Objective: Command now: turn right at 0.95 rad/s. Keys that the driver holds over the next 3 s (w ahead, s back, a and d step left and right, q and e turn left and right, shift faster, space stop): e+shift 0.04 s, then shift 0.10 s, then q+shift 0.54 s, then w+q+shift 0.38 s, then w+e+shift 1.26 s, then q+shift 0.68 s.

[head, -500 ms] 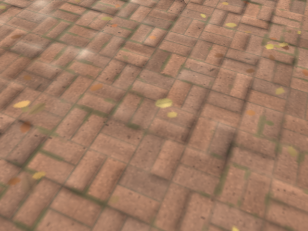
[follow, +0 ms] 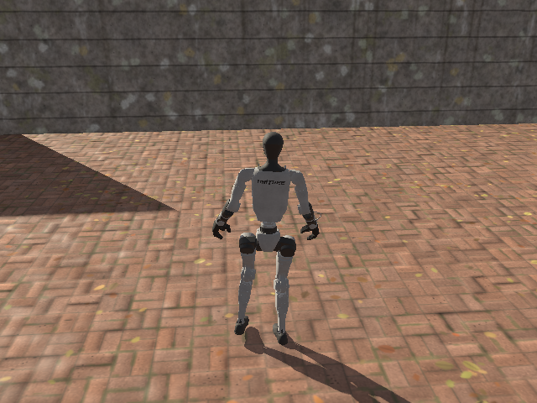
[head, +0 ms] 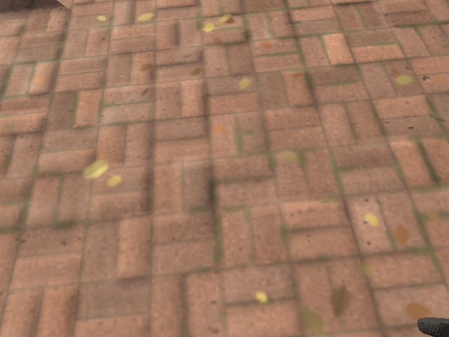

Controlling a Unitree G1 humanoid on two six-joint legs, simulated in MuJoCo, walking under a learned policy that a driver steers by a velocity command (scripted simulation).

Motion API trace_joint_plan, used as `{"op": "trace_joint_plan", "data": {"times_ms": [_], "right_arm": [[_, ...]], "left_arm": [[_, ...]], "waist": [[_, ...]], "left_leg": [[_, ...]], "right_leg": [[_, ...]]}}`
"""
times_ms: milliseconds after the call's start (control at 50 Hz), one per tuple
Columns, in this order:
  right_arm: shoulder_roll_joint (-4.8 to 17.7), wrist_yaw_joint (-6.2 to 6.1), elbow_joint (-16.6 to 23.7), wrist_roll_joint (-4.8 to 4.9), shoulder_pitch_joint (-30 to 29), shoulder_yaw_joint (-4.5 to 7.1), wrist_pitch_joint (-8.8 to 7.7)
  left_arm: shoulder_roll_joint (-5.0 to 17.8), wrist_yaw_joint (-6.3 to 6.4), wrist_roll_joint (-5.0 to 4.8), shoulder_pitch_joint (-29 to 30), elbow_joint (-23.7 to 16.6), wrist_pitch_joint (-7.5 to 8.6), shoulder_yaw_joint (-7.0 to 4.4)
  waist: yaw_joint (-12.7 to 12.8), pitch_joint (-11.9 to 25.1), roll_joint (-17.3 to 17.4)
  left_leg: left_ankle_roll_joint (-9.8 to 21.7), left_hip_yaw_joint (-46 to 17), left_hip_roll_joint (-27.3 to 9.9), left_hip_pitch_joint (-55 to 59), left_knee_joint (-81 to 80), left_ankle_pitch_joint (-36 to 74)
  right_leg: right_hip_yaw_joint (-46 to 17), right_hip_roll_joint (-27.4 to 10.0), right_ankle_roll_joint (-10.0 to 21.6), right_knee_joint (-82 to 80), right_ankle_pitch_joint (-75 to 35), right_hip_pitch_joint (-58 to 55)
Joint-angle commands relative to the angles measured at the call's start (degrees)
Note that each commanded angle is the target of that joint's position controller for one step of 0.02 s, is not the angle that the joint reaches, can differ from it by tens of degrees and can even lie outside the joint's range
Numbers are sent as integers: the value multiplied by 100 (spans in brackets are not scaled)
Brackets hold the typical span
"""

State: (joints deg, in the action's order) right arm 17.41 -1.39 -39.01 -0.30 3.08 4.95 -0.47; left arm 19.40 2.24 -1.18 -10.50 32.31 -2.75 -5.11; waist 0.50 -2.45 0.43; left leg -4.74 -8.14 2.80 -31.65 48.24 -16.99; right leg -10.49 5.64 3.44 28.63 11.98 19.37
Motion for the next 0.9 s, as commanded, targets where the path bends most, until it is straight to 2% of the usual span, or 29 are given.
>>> {"op": "trace_joint_plan", "data": {"times_ms": [20, 100, 140, 160, 180, 200, 220, 240, 260, 280, 320, 340, 400, 440, 460, 480, 500, 520, 540, 560, 580, 600, 620, 680, 720, 760, 780, 840, 900], "right_arm": [[438, 32, 369, 31, -180, 103, -123], [573, 112, 267, 41, 82, 137, -226], [575, 156, 192, 21, 328, 158, -266], [733, 151, 230, -62, 339, 168, -261], [1051, 127, 368, -175, -44, 164, -205], [607, 140, 294, -309, 132, 39, -227], [306, 168, 344, -219, -12, -87, -270], [169, 191, 311, -120, -116, -149, -262], [306, 194, 299, -7, -99, -118, -214], [532, 170, 294, 86, -62, -50, -148], [1073, 107, 300, 135, 311, 161, 16], [1163, 84, 312, 140, 473, 216, 66], [1043, 28, 384, 218, 519, 255, 146], [976, -25, 448, 297, 381, 282, 212], [931, -62, 499, 335, 296, 284, 245], [779, -88, 543, 320, 326, 248, 260], [493, -80, 717, 288, 278, 170, 228], [664, -35, 709, 236, 536, 227, 171], [1009, 5, 589, 167, 737, 342, 153], [1051, 31, 455, 199, 863, 390, 192], [921, 40, 396, 198, 945, 368, 251], [754, 66, 426, 192, 877, 303, 288], [597, 112, 505, 210, 749, 229, 299], [446, 225, 845, 242, 221, 101, 286], [439, 312, 1036, 246, -37, 34, 290], [529, 385, 1199, 261, -231, 23, 263], [561, 406, 1257, 263, -316, 21, 239], [494, 429, 1366, 256, -534, -36, 155], [402, 477, 1434, 276, -638, -114, 117]], "left_arm": [[1017, 12, 4, 182, -469, 29, -311], [891, -37, 12, 338, -524, -3, -244], [760, -50, -28, 430, -519, -20, -166], [496, -52, 46, 172, -464, -10, -67], [186, -66, 152, -299, -431, 30, 44], [445, -34, 201, -122, -438, 85, -18], [633, -18, 195, -150, -305, 110, -63], [547, -41, 238, -87, -187, 109, -44], [454, -55, 275, 28, -141, 111, -36], [353, -68, 269, 148, -154, 135, -15], [229, -80, 163, 423, -151, 211, 7], [236, -68, 97, 435, -125, 240, -9], [225, -47, -13, 339, -3, 308, -47], [196, -83, -14, 114, 148, 376, -77], [240, -104, -6, -89, 261, 401, -113], [425, -100, 40, -278, 331, 397, -179], [902, -94, 212, -235, 336, 355, -279], [824, -114, 412, 108, 232, 362, -269], [514, -81, 396, 332, 109, 385, -169], [306, -24, 329, 542, 62, 387, -108], [266, 18, 224, 671, 68, 387, -93], [273, 49, 139, 627, 105, 384, -84], [339, 71, 139, 503, 147, 357, -97], [510, 96, 203, 95, 252, 248, -159], [732, 22, 143, -311, 350, 278, -231], [911, -65, 62, -377, 382, 402, -276], [958, -101, 45, -380, 397, 462, -291], [1016, -204, 23, -571, 535, 588, -326], [1073, -276, 8, -772, 706, 614, -347]], "waist": [[24, 784, -927], [46, 1034, -1165], [-117, 1022, -1041], [-4, 1119, -552], [475, 957, 918], [305, 792, 1449], [288, 700, 1023], [306, 682, 772], [244, 582, 728], [176, 459, 739], [-58, 408, 837], [-127, 509, 883], [-120, 730, 1105], [34, 881, 1099], [133, 994, 1042], [146, 1131, 821], [14, 868, -667], [-91, 686, -1558], [-153, 597, -1070], [-259, 572, -735], [-296, 466, -623], [-219, 377, -688], [-115, 306, -733], [237, 330, -826], [493, 506, -750], [543, 253, -814], [546, 106, -795], [584, -161, -636], [558, -277, -615]], "left_leg": [[7, -5, 185, 82, -530, 23], [161, 69, 91, 746, -1305, 14], [329, 218, -50, 1632, -2408, 957], [582, -365, -705, 2172, -2683, 1538], [1228, -1596, -1650, 2415, -2933, 2671], [2110, -2701, -2233, 2003, -3187, 2523], [2147, -2588, -2113, 1877, -3147, 2026], [1858, -2096, -1741, 1886, -3094, 1529], [1624, -1847, -1424, 2004, -3055, 1195], [1500, -1774, -1246, 2082, -2962, 1262], [1448, -1658, -928, 2198, -2813, 1702], [1493, -1815, -939, 2419, -2786, 1782], [1517, -2204, -964, 2754, -2744, 1897], [1389, -2215, -847, 2616, -2584, 2050], [1228, -2102, -728, 2249, -2451, 1912], [977, -1862, -513, 1537, -2109, 1358], [640, -890, 136, 261, -1164, 49], [360, -212, 326, -381, -26, -1767], [193, -145, -67, -468, 1053, -1742], [107, -35, -144, -438, 1493, -1452], [5, 57, -214, -598, 1746, -1080], [-79, 180, -332, -829, 1852, -780], [-151, 394, -398, -887, 1772, -600], [-218, 750, -596, -905, 1072, -335], [-118, 854, -782, -792, 703, -292], [79, 895, -884, -908, 434, -321], [181, 906, -910, -1007, 295, -340], [449, 983, -970, -1173, -17, -470], [669, 1160, -950, -986, -230, -665]], "right_leg": [[-1822, -1228, 789, -605, -731, -761], [-2038, -1194, 701, -161, -1627, -975], [-1952, -963, 501, 127, -1430, -718], [-1623, -707, 248, 551, -404, -465], [-651, 157, -142, 1427, 1577, 159], [-438, 162, -527, 2266, 2633, 449], [-561, -108, -709, 2652, 2390, 363], [-349, -311, -838, 2497, 2117, 280], [-80, -399, -926, 2163, 1936, 349], [70, -474, -972, 1718, 1724, 386], [476, -164, -955, 1145, 1657, 213], [509, -67, -930, 975, 1619, 231], [412, -9, -819, 358, 1324, 104], [465, 4, -683, -446, 709, -426], [499, -118, -579, -908, 148, -1024], [252, -633, -376, -1001, -272, -1819], [-838, -1677, 279, -1049, -1110, -2125], [-1603, -2695, 1028, -1103, -2365, -1913], [-1318, -2864, 1182, -1013, -2947, -1752], [-758, -2531, 974, -888, -2972, -1687], [-301, -2215, 774, -768, -2993, -1750], [14, -2097, 703, -705, -3294, -1861], [299, -1985, 717, -725, -3518, -1852], [620, -2047, 854, -800, -3315, -2130], [480, -2325, 915, -1322, -1025, -2264], [312, -2513, 842, -1798, 893, -2229], [315, -2572, 782, -1931, 1253, -2283], [637, -2663, 637, -2052, 1307, -2603], [1160, -2668, 518, -1929, 931, -2721]]}}
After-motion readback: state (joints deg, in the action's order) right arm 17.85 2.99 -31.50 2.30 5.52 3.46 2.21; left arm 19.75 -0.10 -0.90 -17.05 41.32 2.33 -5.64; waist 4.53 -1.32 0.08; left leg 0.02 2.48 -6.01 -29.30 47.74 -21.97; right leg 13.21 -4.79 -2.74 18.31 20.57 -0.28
